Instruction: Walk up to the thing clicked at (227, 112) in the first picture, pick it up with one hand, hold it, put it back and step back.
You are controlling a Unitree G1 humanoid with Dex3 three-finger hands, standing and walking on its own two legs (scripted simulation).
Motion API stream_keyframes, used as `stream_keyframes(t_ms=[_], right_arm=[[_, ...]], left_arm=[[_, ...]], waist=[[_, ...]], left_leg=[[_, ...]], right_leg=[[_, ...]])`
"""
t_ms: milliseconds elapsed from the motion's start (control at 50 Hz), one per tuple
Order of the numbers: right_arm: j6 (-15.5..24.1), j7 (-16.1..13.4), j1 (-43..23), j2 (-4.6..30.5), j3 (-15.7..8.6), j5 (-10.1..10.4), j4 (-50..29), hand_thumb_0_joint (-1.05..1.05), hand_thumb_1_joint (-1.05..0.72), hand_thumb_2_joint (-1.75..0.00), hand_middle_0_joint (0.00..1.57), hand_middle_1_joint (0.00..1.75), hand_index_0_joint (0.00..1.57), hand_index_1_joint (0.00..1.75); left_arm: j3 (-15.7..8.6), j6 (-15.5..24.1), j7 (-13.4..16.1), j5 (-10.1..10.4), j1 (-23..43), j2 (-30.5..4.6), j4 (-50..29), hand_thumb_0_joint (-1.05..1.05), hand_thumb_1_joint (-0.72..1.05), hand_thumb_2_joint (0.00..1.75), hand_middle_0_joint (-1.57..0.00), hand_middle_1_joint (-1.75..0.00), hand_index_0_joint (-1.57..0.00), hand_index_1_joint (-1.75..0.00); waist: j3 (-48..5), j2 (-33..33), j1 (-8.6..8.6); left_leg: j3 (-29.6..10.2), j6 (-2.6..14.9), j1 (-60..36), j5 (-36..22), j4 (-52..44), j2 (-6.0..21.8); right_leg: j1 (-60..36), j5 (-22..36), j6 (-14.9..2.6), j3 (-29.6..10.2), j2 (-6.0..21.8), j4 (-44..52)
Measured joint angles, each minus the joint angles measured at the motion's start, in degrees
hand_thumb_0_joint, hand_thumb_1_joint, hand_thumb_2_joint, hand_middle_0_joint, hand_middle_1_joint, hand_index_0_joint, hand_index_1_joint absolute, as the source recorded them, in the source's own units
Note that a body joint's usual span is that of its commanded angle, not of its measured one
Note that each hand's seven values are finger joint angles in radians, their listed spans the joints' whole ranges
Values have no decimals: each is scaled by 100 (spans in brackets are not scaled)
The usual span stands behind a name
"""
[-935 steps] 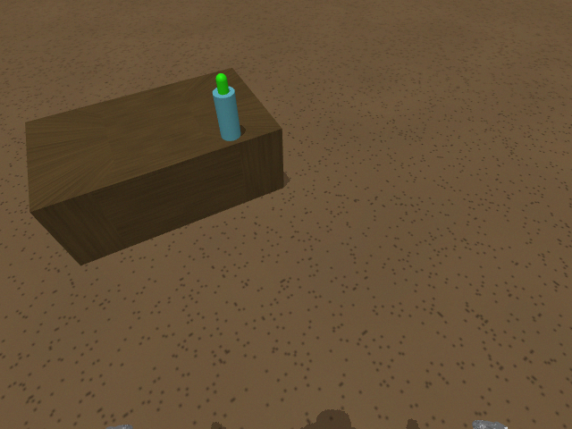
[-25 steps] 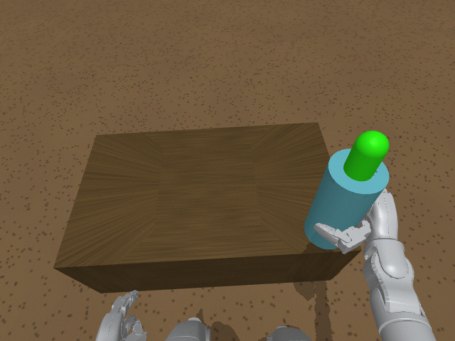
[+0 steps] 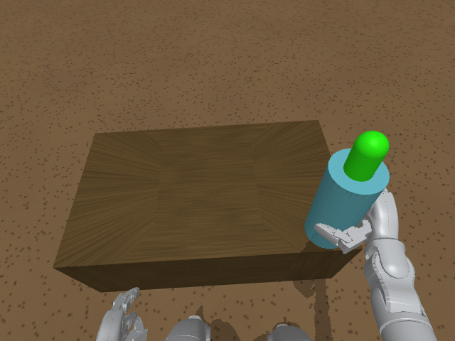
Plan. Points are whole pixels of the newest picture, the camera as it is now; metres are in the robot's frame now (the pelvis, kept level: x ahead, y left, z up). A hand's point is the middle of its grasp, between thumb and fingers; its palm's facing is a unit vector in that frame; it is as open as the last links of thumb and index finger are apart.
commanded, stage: crouch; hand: right
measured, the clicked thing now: (345, 193) +0.32 -0.16 +0.08
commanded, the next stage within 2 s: lower in 1.16 s
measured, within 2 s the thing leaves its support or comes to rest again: rests again in 1.96 s
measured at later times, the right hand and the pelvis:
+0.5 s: hand (322, 217) +0.35 -0.18 -0.08, palm faces +0.03 +1.00 -0.01, open 11.2 cm; pelvis -0.02 +0.00 -0.08, yaw +1 degrees
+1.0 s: hand (311, 215) +0.40 -0.18 -0.17, palm faces +0.07 +1.00 -0.02, open 11.2 cm; pelvis -0.05 +0.00 -0.16, yaw +0 degrees
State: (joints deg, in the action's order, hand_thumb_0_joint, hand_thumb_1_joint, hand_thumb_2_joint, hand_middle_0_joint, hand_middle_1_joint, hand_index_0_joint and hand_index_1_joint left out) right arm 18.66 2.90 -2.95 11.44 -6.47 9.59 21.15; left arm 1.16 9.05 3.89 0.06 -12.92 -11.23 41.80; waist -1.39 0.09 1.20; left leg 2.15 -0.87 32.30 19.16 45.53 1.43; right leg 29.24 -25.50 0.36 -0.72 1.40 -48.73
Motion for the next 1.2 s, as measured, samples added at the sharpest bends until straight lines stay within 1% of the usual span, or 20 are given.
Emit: stream_keyframes(t_ms=[120,240,320,420,480,540,620,720,820,900,960,1060,1200], right_arm=[[54,18,-89,-71,-11,44,163,-1,57,-115,65,98,67,98],[324,77,-528,-79,-200,8,756,-1,57,-115,65,98,67,98],[629,251,-948,29,-365,-39,1392,-1,57,-115,65,98,67,98],[1004,515,-1453,210,-587,-79,2096,-1,57,-116,65,98,67,98],[1189,664,-1679,324,-674,-82,2369,-1,57,-116,65,98,67,98],[1282,759,-1887,388,-739,-80,2523,-1,57,-116,65,98,67,98],[1261,766,-2138,379,-784,-49,2510,-1,57,-116,65,98,67,98],[1259,642,-2516,351,-846,-67,2559,-1,57,-116,65,98,67,98],[1217,505,-2887,431,-985,-198,2769,-1,57,-116,65,98,67,98],[1154,436,-3055,509,-1074,-320,2892,-1,57,-116,65,98,67,98],[1101,415,-3131,556,-1129,-361,2946,-1,57,-116,65,98,67,98],[1072,405,-3270,625,-1205,-366,3043,-1,57,-116,65,98,67,98],[1034,453,-3479,744,-1231,-396,3164,-1,57,-116,65,98,67,98]], left_arm=[[-48,5,-2,0,-13,-38,54,1,89,92,-20,-30,-20,-31],[-50,2,-41,-41,95,-32,42,1,89,91,-20,-30,-20,-31],[-60,7,-87,-79,147,-71,-14,1,89,91,-20,-30,-20,-30],[-102,59,-135,-134,160,-178,-88,1,89,90,-20,-30,-20,-30],[-131,79,-167,-175,140,-234,-87,1,89,91,-20,-30,-20,-30],[-156,69,-201,-206,122,-273,-64,1,89,91,-20,-30,-20,-31],[-209,51,-258,-218,119,-290,31,1,89,91,-20,-30,-20,-31],[-179,-17,-324,-180,109,-285,113,1,89,91,-20,-30,-20,-31],[-118,-109,-393,-184,113,-224,71,1,89,91,-20,-30,-20,-31],[-104,-179,-425,-207,118,-204,17,1,90,90,-20,-30,-20,-30],[-101,-207,-437,-218,123,-208,-6,1,90,90,-20,-30,-20,-30],[-123,-225,-439,-230,138,-238,-17,1,89,91,-20,-29,-20,-30],[-197,-241,-432,-267,157,-351,-51,1,89,91,-20,-29,-20,-30]], waist=[[-64,30,9],[-31,-84,45],[-145,-174,107],[-414,-225,196],[-608,-217,246],[-712,-183,267],[-728,-113,277],[-719,-67,293],[-765,-63,397],[-796,-36,461],[-810,-18,489],[-829,-3,518],[-857,5,575]], left_leg=[[13,-2,46,23,37,10],[2,11,480,85,348,23],[-13,20,1168,222,854,43],[-54,18,2318,498,1762,46],[-79,14,2997,666,2306,45],[-99,6,3548,811,2776,49],[-102,-3,4076,933,3227,77],[-107,-16,4579,985,3585,105],[-102,-14,5015,1004,3870,119],[-91,-14,5283,1021,4059,125],[-85,-15,5446,1036,4183,131],[-66,-14,5693,1066,4379,141],[-46,-9,6022,1114,4650,164]], right_leg=[[51,-15,-4,-15,-9,-34],[468,-69,0,-14,-19,-322],[1144,-210,3,-17,-34,-820],[2274,-532,3,-7,-29,-1753],[2939,-731,3,-1,-24,-2314],[3480,-903,-8,1,-25,-2803],[4017,-1043,-25,-16,-52,-3278],[4531,-1108,-46,-28,-80,-3661],[4978,-1141,-47,-47,-96,-3970],[5259,-1172,-47,-67,-102,-4184],[5429,-1194,-48,-80,-108,-4322],[5691,-1233,-48,-109,-119,-4540],[6037,-1285,-42,-144,-143,-4831]])
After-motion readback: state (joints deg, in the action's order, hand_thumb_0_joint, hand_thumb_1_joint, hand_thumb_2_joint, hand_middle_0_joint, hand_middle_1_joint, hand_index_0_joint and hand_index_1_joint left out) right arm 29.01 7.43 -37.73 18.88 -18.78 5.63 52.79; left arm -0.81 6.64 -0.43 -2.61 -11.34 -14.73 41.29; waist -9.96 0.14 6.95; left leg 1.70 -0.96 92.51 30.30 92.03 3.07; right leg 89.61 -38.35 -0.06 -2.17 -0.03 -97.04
